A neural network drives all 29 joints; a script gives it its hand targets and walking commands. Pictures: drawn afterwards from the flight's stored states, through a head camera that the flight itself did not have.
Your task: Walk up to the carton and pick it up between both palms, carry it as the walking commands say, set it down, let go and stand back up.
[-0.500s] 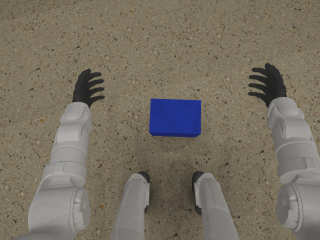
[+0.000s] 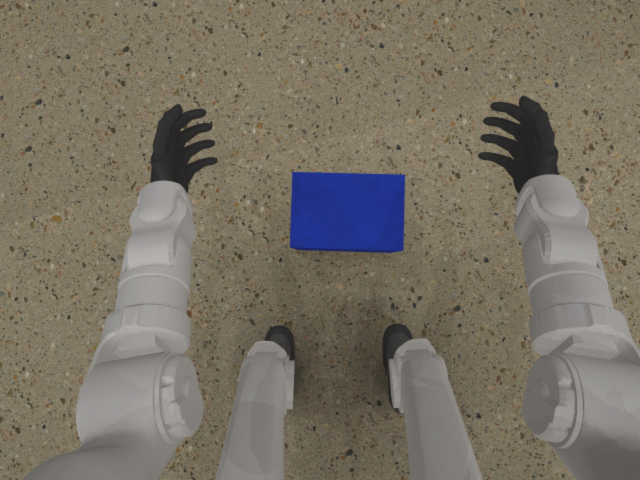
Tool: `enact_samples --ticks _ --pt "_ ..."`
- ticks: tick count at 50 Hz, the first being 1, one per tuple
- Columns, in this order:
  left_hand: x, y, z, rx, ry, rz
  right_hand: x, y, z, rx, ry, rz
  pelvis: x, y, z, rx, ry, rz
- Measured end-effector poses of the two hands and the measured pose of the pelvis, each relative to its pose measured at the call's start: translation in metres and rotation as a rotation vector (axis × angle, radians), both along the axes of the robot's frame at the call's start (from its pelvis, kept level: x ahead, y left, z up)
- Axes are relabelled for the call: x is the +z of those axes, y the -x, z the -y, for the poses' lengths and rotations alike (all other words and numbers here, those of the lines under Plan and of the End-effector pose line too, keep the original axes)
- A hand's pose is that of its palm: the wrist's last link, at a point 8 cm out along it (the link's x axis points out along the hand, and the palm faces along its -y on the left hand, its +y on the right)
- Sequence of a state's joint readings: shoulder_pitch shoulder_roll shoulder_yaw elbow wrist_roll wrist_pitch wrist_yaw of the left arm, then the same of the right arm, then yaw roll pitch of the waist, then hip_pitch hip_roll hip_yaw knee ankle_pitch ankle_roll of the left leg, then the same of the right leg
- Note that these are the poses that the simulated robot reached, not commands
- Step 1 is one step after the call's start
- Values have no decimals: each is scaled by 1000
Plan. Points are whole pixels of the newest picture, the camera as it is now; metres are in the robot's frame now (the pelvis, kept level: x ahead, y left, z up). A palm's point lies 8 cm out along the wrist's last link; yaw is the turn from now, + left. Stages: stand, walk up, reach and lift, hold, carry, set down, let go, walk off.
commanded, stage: reach and lift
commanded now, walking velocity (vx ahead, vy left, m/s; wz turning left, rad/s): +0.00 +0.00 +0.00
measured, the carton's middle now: (345, 216) +0.46 -0.02 -0.54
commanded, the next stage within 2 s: none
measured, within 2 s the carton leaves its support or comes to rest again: neither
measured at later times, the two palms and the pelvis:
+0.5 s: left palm (220, 199) +0.46 +0.19 -0.30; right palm (476, 196) +0.45 -0.22 -0.29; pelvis -0.04 +0.01 -0.15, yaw +0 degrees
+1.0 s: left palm (245, 215) +0.45 +0.18 -0.45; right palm (444, 214) +0.44 -0.21 -0.44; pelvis -0.05 +0.00 -0.24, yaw +0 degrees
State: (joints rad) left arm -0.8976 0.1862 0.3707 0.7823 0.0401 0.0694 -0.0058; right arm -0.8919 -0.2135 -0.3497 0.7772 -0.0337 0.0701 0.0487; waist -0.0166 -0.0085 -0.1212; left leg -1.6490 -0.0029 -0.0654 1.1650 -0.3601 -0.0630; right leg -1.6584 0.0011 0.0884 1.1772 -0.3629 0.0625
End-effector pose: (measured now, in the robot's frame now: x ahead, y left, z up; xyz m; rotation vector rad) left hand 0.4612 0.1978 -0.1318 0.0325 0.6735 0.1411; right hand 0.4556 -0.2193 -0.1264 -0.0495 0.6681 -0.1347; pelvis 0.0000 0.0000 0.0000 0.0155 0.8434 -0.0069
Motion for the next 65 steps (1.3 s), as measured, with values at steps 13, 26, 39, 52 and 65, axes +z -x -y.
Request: enact_samples --ticks 13,26,39,52,65 --pt "-92 -4 8 -24 -9 9 -96 3 -4 -6 11 -9 -89 23 -6 3 -2 -33" --pt "-176 0 10 -25 -13 -28 -171 1 -4 -9 34 -30 -154 39 -6 2 2 4" --pt "-255 1 15 -43 -21 -45 -258 8 -14 -15 21 -74 -205 39 -4 2 3 32" --pt "-323 7 14 -55 -23 -98 -325 13 -9 -21 20 -106 -246 50 -2 1 5 105" --pt "-330 -8 13 -52 -12 -80 -334 3 -8 -26 7 -96 -263 45 -2 2 7 145"
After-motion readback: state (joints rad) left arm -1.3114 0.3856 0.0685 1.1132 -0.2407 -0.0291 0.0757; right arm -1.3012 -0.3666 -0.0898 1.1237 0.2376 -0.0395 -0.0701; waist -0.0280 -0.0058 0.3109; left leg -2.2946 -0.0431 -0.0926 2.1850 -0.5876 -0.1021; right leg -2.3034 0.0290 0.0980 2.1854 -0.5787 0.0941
